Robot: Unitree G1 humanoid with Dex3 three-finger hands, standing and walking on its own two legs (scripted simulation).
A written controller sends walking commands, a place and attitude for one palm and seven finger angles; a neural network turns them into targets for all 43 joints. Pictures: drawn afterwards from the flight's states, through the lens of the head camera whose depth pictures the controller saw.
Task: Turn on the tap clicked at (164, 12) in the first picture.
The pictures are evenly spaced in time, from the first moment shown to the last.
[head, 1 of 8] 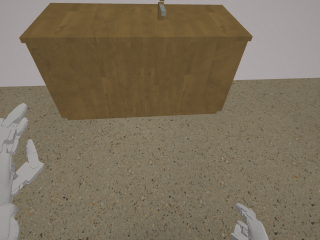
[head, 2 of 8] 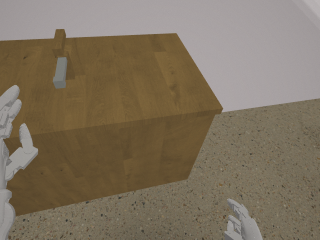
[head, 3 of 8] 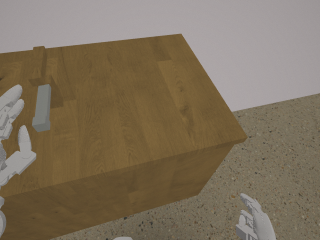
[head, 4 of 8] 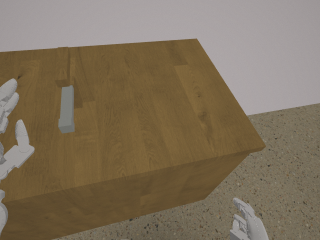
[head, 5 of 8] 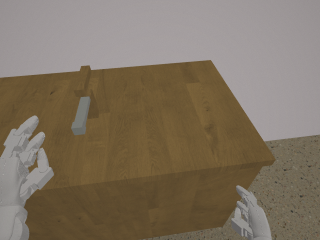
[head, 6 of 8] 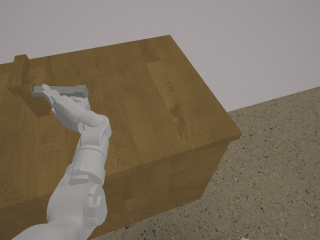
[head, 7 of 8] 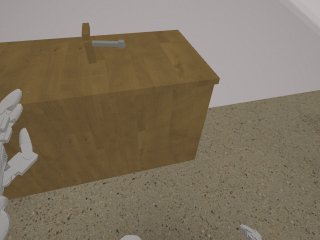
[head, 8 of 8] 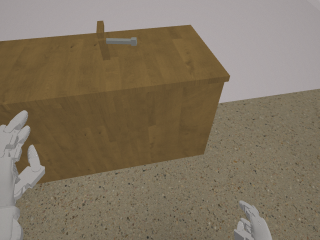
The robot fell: no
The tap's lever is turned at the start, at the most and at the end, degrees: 0 75 75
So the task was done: yes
